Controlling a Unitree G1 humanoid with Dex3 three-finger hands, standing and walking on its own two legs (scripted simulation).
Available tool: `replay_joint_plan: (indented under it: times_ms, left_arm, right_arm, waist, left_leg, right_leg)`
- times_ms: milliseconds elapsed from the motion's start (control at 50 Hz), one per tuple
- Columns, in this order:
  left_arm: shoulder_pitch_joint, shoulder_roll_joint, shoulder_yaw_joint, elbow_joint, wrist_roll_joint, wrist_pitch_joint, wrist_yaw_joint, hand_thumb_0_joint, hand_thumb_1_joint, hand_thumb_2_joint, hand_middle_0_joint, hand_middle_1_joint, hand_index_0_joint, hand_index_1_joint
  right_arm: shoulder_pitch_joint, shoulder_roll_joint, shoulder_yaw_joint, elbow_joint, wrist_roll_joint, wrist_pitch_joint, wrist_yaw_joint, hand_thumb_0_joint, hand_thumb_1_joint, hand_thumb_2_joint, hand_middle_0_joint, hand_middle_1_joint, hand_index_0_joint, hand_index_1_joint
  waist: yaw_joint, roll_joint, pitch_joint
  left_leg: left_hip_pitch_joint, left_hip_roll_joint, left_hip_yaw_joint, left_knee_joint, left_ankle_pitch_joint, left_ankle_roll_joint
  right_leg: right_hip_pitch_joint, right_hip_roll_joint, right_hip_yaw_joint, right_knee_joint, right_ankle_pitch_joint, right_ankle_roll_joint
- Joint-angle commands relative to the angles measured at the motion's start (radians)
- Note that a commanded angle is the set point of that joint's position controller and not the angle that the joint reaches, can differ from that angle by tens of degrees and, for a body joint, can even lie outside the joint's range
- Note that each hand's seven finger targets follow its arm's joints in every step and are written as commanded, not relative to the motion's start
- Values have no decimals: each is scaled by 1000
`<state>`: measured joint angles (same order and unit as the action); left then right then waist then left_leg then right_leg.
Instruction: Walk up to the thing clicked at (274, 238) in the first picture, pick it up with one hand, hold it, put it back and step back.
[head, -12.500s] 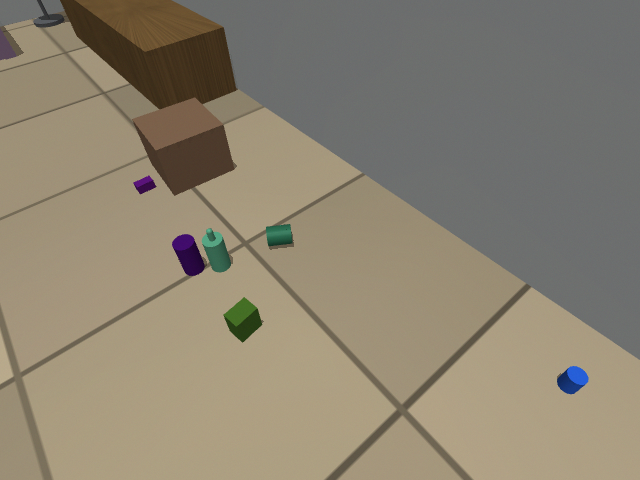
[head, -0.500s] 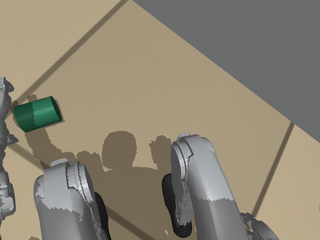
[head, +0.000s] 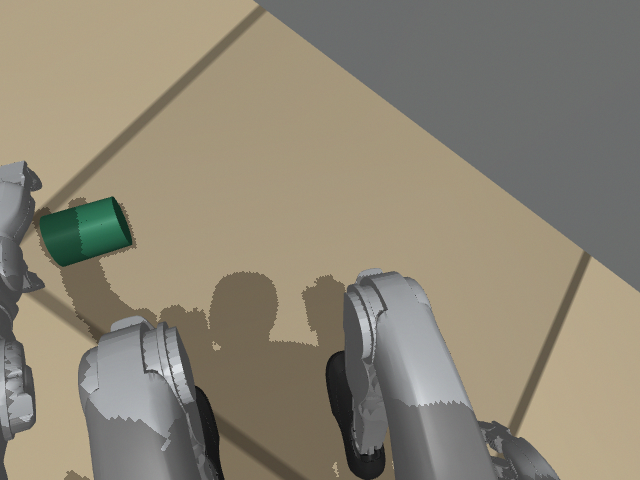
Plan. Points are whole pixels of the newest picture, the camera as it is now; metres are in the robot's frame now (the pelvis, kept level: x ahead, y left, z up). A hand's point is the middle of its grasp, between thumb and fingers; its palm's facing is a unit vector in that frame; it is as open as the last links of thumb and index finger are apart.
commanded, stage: approach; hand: left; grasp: from above
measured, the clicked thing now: (88, 231) +0.48 +0.28 -0.29
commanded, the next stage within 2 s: rest palm in 0.80 s
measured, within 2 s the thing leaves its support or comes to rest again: neither
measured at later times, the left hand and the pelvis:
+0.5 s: hand (78, 199) +0.49 +0.26 -0.17, palm faces -0.38 -0.10 -0.92, open 14.2 cm; pelvis +0.00 +0.00 -0.01, yaw -1 degrees
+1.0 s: hand (46, 226) +0.46 +0.30 -0.17, palm faces -0.45 -0.10 -0.89, open 14.3 cm; pelvis +0.00 +0.00 -0.01, yaw -1 degrees
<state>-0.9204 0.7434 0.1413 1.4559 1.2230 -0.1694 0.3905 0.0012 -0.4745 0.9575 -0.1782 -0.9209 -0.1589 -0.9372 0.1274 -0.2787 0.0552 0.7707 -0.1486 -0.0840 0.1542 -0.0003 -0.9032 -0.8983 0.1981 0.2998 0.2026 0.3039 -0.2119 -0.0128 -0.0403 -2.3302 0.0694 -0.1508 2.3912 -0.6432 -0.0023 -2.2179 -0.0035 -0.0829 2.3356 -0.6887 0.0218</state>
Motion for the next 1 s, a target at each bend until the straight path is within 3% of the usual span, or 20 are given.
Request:
replay_joint_plan:
  times_ms: [0,40,80,120,200,280,420,480,500,520,540,580,620,700,760,800,840,880,920,980]
  left_arm:
    - [-288,284,29,-142,-6,-13,39,0,-436,910,-193,-913,-186,-920]
    - [-277,287,36,-137,-13,-15,43,0,-432,904,-194,-909,-187,-915]
    - [-285,297,44,-131,-6,-21,49,0,-516,990,-198,-852,-153,-898]
    - [-297,283,34,-136,-4,-22,54,0,-554,997,-112,-961,-93,-979]
    - [-391,206,-43,-132,-9,-24,61,0,-581,1020,-93,-990,-74,-1009]
    - [-473,157,-85,-120,-7,-10,87,0,-586,1035,-88,-1007,-71,-1024]
    - [-489,222,-24,6,30,84,149,0,-593,1046,-93,-980,-68,-1005]
    - [-443,256,12,25,17,117,151,0,-582,1051,-114,-955,-83,-986]
    - [-401,237,2,61,11,131,143,0,-588,1050,-110,-961,-79,-991]
    - [-416,266,13,0,13,132,132,0,-580,1046,-107,-974,-80,-1000]
    - [-387,301,42,-16,6,138,123,0,-567,1042,-115,-968,-89,-994]
    - [-272,267,35,32,-27,150,99,0,-587,1036,-87,-992,-67,-1011]
    - [-275,304,62,-48,-46,140,74,0,-599,1037,-76,-1007,-58,-1024]
    - [-306,296,53,-171,-75,98,21,0,-611,1032,-64,-1015,-47,-1032]
    - [-377,266,15,-247,-75,51,-2,0,-611,1042,-67,-1018,-49,-1036]
    - [-366,162,-52,-221,-78,28,-13,0,-611,1072,-71,-1013,-45,-1039]
    - [-430,165,-74,-220,-74,5,-5,0,-609,1070,-74,-1027,-52,-1048]
    - [-431,177,-69,-211,-55,-5,13,0,-589,1130,-88,-1047,-61,-1073]
    - [-405,181,-63,-137,-33,-2,37,0,-611,1060,-71,-974,-40,-1005]
    - [-414,181,-60,-39,-2,3,72,0,-611,1059,-68,-961,-35,-994]
  right_arm:
    - [208,-243,-72,-14,-3,-12,-7,0,-899,-900,200,300,200,300]
    - [196,-241,-71,-15,-2,-15,-8,0,-900,-900,200,300,200,300]
    - [201,-248,-71,-15,-6,-15,-7,0,-902,-901,200,300,200,300]
    - [203,-245,-70,-13,-10,-14,-7,0,-899,-897,200,300,200,300]
    - [226,-247,-70,4,-16,-25,-5,0,-900,-897,200,300,200,300]
    - [240,-251,-66,16,-23,-34,-8,0,-899,-896,200,300,200,300]
    - [240,-265,-37,-6,-34,-37,8,0,-896,-896,200,300,200,300]
    - [232,-265,-27,-25,-28,-35,19,0,-896,-896,200,300,200,300]
    - [227,-258,-23,-29,-26,-34,25,0,-897,-896,200,300,200,300]
    - [237,-261,-25,-30,-24,-35,29,0,-895,-895,200,300,200,300]
    - [238,-270,-25,-44,-19,-34,32,0,-893,-894,200,300,200,300]
    - [218,-255,-26,-59,-8,-34,38,0,-896,-895,200,300,200,300]
    - [219,-253,-33,-66,-3,-28,41,0,-896,-895,200,300,200,300]
    - [230,-246,-54,-56,3,-26,44,0,-899,-897,200,300,200,300]
    - [264,-253,-65,-31,-2,-25,38,0,-898,-897,200,300,200,300]
    - [269,-246,-75,-12,-2,-28,32,0,-900,-897,200,300,200,300]
    - [275,-251,-75,-3,-2,-29,23,0,-901,-897,200,300,200,300]
    - [272,-252,-75,4,-5,-27,16,0,-897,-896,200,300,200,300]
    - [267,-257,-68,6,-8,-30,13,0,-899,-903,199,300,199,300]
    - [252,-263,-49,3,-16,-31,13,0,-894,-901,200,300,200,300]
  waist:
    - [-8,243,-613]
    - [5,253,-638]
    - [-8,264,-628]
    - [-16,256,-643]
    - [-68,280,-623]
    - [-93,313,-664]
    - [-79,360,-655]
    - [-56,353,-660]
    - [-56,327,-649]
    - [-61,305,-648]
    - [-41,296,-674]
    - [-24,264,-665]
    - [-18,219,-673]
    - [-28,240,-681]
    - [-65,246,-672]
    - [-84,252,-655]
    - [-103,241,-633]
    - [-80,267,-657]
    - [-73,280,-630]
    - [-92,289,-584]
  left_leg:
    - [479,-42,104,-219,87,32]
    - [506,-41,101,-219,92,28]
    - [501,-40,101,-211,97,29]
    - [489,-40,99,-207,91,29]
    - [501,-36,91,-201,76,25]
    - [534,-32,85,-194,94,20]
    - [545,-33,92,-201,130,18]
    - [510,-36,100,-200,148,26]
    - [488,-37,105,-196,147,31]
    - [474,-36,108,-183,150,37]
    - [479,-37,111,-182,177,40]
    - [432,-37,116,-179,167,46]
    - [403,-35,114,-176,165,51]
    - [415,-35,105,-179,124,45]
    - [434,-34,94,-172,110,40]
    - [462,-32,88,-179,88,32]
    - [453,-32,82,-177,65,31]
    - [485,-34,81,-187,81,24]
    - [513,-33,82,-190,103,19]
    - [507,-33,69,-195,117,16]
  right_leg:
    - [281,39,-71,-262,169,-48]
    - [272,40,-71,-254,170,-50]
    - [273,38,-75,-248,178,-48]
    - [277,40,-75,-252,176,-48]
    - [239,42,-82,-253,172,-49]
    - [235,47,-90,-249,197,-50]
    - [224,48,-99,-217,232,-56]
    - [257,51,-92,-217,250,-54]
    - [275,56,-88,-220,251,-53]
    - [294,57,-83,-225,258,-47]
    - [329,55,-79,-229,276,-44]
    - [356,57,-70,-224,270,-40]
    - [404,61,-65,-240,271,-33]
    - [387,55,-61,-244,221,-38]
    - [365,54,-64,-254,203,-40]
    - [323,55,-72,-266,183,-44]
    - [304,56,-76,-276,161,-45]
    - [298,53,-84,-267,173,-48]
    - [270,50,-94,-254,197,-51]
    - [229,52,-115,-220,213,-54]
